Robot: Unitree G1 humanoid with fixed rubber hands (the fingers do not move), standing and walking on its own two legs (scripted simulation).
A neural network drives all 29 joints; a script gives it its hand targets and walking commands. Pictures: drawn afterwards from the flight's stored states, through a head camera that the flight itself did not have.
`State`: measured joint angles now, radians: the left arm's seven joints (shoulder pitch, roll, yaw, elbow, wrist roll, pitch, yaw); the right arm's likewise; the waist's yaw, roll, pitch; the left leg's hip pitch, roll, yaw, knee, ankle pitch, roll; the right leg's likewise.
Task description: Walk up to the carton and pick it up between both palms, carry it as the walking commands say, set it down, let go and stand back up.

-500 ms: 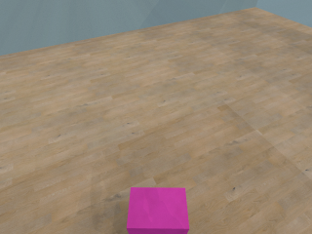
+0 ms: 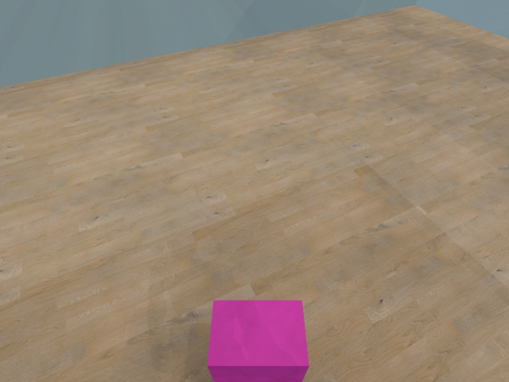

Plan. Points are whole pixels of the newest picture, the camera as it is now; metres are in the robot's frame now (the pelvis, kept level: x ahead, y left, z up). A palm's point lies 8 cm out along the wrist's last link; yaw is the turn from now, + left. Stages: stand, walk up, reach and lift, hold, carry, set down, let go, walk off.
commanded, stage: reach and lift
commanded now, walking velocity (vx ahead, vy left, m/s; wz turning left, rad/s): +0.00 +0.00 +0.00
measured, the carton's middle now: (257, 345) +0.39 +0.02 -0.63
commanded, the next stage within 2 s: none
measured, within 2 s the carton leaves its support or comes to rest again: neither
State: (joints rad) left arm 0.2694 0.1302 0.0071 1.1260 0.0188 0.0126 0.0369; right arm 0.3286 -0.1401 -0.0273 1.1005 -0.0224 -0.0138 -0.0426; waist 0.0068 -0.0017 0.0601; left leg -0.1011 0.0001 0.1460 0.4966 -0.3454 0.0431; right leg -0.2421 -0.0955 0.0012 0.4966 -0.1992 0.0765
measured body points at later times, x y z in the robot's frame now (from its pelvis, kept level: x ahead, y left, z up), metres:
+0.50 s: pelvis -0.04 -0.03 -0.04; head +0.12 +0.01 +0.38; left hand +0.10 +0.23 -0.20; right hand +0.14 -0.22 -0.19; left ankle -0.04 +0.08 -0.73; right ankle +0.01 -0.16 -0.73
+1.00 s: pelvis -0.15 -0.05 -0.11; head +0.08 -0.01 +0.28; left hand +0.26 +0.22 -0.21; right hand +0.26 -0.22 -0.21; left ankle -0.04 +0.08 -0.73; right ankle +0.00 -0.16 -0.73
